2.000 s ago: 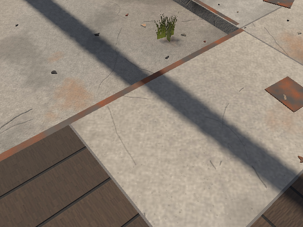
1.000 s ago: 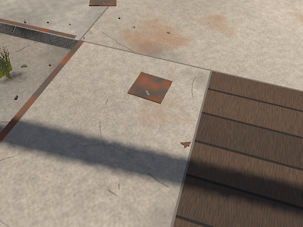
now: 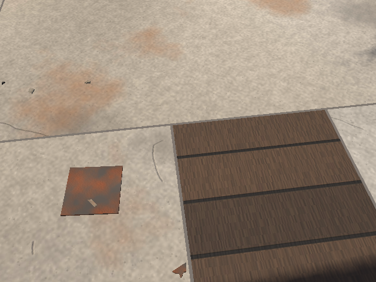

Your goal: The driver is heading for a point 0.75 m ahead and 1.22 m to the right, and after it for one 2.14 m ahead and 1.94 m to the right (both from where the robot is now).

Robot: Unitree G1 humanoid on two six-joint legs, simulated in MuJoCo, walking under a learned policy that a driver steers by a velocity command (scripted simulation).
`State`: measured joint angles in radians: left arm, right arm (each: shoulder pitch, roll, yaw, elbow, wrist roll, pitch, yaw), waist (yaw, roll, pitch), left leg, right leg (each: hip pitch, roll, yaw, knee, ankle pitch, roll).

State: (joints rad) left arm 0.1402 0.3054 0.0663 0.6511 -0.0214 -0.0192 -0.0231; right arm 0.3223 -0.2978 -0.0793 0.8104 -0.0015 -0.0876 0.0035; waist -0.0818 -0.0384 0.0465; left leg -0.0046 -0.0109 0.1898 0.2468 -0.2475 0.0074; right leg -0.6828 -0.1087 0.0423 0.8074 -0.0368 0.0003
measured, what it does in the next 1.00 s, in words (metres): walks ahead, turning right: right foot, then left foot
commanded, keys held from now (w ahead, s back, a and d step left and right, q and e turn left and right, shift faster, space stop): w+e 1.00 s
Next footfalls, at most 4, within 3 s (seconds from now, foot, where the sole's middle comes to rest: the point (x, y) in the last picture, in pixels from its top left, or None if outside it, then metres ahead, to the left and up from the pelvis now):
0.14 right None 0.25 -0.14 -0.78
0.64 left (189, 251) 0.58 -0.01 -0.78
1.16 right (283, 218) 0.68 -0.38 -0.78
1.64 left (280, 147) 1.02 -0.46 -0.78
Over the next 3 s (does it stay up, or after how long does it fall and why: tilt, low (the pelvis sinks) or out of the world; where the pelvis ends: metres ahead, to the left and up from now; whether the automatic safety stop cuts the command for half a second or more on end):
stays up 1.03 -1.04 0.00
